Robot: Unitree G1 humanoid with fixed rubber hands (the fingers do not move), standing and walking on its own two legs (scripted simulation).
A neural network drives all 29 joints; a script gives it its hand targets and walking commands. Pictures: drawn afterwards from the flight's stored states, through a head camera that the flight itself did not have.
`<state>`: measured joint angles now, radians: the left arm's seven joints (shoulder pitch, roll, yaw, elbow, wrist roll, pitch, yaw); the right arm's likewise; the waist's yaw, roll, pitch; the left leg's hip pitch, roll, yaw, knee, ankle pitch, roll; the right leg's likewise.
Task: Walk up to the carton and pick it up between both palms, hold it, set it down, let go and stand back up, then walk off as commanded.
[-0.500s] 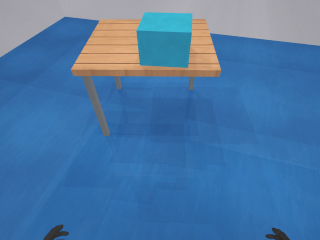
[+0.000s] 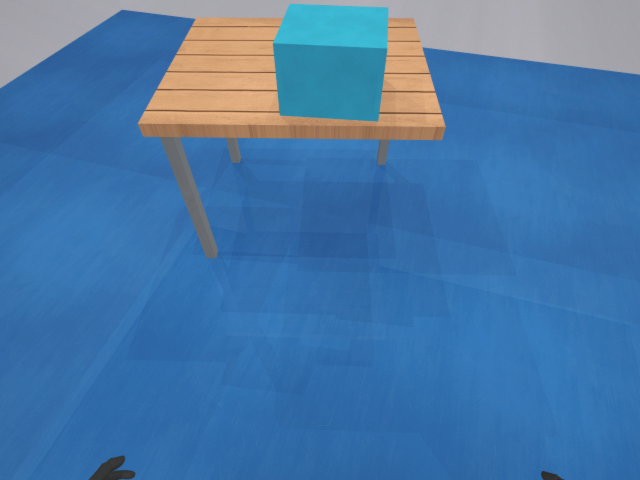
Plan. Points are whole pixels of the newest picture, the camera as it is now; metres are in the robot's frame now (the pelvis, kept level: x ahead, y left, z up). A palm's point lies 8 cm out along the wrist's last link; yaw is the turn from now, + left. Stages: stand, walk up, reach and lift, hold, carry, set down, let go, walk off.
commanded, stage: stand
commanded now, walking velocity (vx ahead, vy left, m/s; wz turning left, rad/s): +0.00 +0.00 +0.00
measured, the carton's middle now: (333, 62) +1.12 +0.00 -0.04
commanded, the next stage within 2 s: none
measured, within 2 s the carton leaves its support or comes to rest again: neither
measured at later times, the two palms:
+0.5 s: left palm out of the picture +0.11 +0.31 -0.11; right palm out of the picture +0.11 -0.30 -0.11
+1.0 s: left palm out of the picture +0.12 +0.31 -0.11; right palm out of the picture +0.12 -0.30 -0.11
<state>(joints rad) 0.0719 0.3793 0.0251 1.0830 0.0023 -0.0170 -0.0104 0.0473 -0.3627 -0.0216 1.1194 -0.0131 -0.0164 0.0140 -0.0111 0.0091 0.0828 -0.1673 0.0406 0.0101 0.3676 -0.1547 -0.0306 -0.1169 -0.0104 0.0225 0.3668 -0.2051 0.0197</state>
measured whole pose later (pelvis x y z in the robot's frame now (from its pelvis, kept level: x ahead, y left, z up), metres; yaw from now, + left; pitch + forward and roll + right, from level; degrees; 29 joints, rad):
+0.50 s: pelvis +0.01 +0.00 +0.00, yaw +0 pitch -2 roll +0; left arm 0.07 0.38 0.02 1.08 0.01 -0.01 -0.01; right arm 0.05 -0.36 -0.03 1.12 -0.01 -0.01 0.01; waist -0.01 0.00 0.07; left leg -0.14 0.03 0.02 0.36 -0.17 -0.02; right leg -0.09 -0.02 0.02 0.36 -0.22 0.03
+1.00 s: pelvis +0.03 +0.00 +0.00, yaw +0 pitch -2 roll +0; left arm 0.08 0.38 0.02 1.07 0.01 -0.01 0.00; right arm 0.06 -0.36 -0.03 1.11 -0.01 -0.01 0.01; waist -0.01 0.00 0.07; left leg -0.12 0.04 0.02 0.35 -0.18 -0.03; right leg -0.07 -0.02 0.02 0.35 -0.23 0.02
